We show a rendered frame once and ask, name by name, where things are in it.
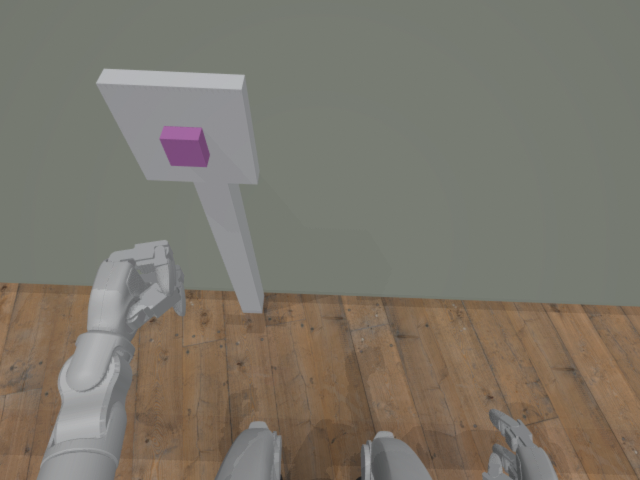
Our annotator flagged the robot left hand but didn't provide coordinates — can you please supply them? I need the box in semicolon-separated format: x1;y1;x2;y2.
87;240;186;342

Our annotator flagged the robot left shin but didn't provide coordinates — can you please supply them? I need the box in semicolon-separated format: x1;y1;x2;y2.
248;421;269;429

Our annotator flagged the button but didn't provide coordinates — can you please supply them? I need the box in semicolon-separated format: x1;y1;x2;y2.
159;126;210;167

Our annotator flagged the robot right hand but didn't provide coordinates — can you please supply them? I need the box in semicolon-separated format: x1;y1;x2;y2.
482;409;558;480

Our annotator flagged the robot shin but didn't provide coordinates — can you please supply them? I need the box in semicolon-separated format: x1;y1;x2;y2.
248;421;269;429
373;431;394;440

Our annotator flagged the robot right shin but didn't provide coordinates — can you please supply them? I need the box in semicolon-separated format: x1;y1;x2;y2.
373;431;394;440

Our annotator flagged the panel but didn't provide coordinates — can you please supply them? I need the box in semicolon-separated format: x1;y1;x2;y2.
96;69;264;313

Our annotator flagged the left robot forearm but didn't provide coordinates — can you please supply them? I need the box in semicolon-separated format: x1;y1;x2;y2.
36;331;135;480

